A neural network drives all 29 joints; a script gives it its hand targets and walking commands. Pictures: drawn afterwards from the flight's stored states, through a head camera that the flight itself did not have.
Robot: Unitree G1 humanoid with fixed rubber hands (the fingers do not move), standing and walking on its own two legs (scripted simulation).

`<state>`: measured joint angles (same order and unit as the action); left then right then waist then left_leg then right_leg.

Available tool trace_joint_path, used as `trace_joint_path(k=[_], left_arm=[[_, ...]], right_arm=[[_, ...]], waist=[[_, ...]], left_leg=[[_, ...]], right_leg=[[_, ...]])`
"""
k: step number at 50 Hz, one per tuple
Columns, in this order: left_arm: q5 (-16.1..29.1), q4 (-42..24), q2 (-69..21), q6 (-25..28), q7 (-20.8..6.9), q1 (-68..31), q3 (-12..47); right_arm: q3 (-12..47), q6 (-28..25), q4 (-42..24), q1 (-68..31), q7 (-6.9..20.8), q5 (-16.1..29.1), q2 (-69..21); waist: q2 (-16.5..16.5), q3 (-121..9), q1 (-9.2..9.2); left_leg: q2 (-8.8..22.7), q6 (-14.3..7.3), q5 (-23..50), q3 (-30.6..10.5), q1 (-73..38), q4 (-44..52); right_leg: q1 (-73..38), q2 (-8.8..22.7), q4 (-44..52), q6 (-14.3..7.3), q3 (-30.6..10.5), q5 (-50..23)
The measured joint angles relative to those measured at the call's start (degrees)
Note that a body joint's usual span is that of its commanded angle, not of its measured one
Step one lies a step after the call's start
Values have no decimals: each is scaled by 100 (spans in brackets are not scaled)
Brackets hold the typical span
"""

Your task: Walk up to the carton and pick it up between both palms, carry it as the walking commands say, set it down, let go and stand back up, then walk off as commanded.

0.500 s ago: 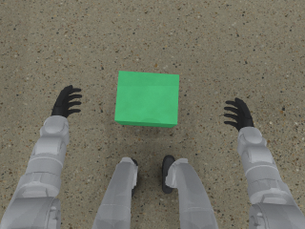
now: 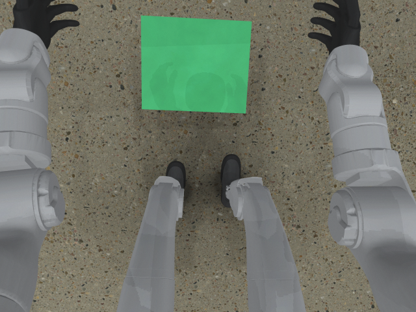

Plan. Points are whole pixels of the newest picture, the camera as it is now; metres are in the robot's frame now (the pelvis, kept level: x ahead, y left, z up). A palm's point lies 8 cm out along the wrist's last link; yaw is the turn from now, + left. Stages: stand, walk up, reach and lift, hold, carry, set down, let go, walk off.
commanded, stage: reach and lift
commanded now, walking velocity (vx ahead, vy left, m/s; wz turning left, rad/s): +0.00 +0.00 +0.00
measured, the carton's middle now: (196, 72) +0.51 +0.04 -0.57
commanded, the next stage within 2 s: none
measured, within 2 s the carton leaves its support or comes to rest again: neither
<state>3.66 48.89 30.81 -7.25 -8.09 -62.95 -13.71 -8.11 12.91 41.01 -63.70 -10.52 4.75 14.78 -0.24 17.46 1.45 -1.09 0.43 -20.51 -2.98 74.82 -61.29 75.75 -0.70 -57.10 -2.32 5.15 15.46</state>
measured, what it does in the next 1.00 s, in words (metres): lowers itself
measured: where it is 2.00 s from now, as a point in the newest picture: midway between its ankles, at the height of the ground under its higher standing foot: (202, 193)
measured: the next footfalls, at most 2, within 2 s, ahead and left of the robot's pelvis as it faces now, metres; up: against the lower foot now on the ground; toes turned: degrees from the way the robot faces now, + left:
none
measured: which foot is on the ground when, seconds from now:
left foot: down 0.00-1.00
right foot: down 0.00-1.00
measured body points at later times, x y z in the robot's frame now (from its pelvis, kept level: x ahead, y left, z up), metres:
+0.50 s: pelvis -0.04 +0.04 -0.07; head +0.33 +0.07 +0.17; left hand +0.53 +0.28 -0.24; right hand +0.50 -0.19 -0.22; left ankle +0.06 +0.12 -0.64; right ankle +0.09 -0.09 -0.64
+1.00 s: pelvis -0.07 +0.00 -0.23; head +0.30 +0.00 +0.01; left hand +0.51 +0.26 -0.37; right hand +0.50 -0.21 -0.38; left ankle +0.05 +0.12 -0.64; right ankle +0.09 -0.09 -0.64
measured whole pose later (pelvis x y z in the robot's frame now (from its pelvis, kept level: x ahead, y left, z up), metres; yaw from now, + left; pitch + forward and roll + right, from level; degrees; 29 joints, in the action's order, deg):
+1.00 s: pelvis -0.07 +0.00 -0.23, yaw -1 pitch +30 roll -1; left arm 12.6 64.5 37.4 -15.0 -4.3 -90.1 -8.5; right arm -16.9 18.3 53.3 -87.4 -11.0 10.4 20.2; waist -0.3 30.0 0.7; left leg -1.8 1.6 -31.0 -2.5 111.4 -112.6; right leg 113.6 -0.6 -108.1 -2.1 5.1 24.5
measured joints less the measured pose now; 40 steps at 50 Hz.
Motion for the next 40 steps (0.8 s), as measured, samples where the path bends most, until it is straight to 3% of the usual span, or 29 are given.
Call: trace_joint_path(k=[9,14,21,24,29,33,36,40], left_arm=[[97,-986,326,-232,167,-829,1],[97,-988,114,-551,454,-827,1],[116,-501,34,-557,781,-1131,1],[153,39,39,-591,784,-1518,45],[220,165,15,-645,795,-1872,283],[220,700,20,-706,797,-2133,302],[273,762,56,-777,794,-2184,302],[665,514,233,-821,792,-2230,371]], right_arm=[[-404,55,-522,-766,108,33,2],[-652,86,-520,-502,365,34,10],[-901,-69,146,-751,612,33,352],[-901,-52,600,-1093,684,33,505],[-900,-22,785,-1650,737,33,534],[-902,80,1069,-1961,677,45,542],[-904,208,1161,-2101,461,102,544],[-904,430,1029,-2171,80,472,544]], waist=[[-62,1258,87],[-63,1280,76],[-3,1223,43],[-2,1010,41],[-1,1242,27],[-1,1246,-27],[-1,1262,-93],[-1,1279,-140]], left_leg=[[-15,-190,-13,0,13,-187],[-35,-276,-10,0,235,-387],[-52,-326,-374,1,637,-1379],[-66,-335,-509,1,1166,-1975],[-73,-271,-651,4,1721,-2804],[-73,-191,-693,10,2360,-3353],[-73,-90,-705,12,2798,-3694],[-73,21,-761,16,3238,-4149]], right_leg=[[-70,1,-4,0,0,-253],[61,8,-57,0,0,-275],[445,8,-1005,0,-2,29],[914,8,-1535,1,0,411],[1528,8,-2442,7,0,514],[2230,8,-3073,33,0,568],[2731,9,-3492,49,0,579],[3257,9,-4042,49,0,644]])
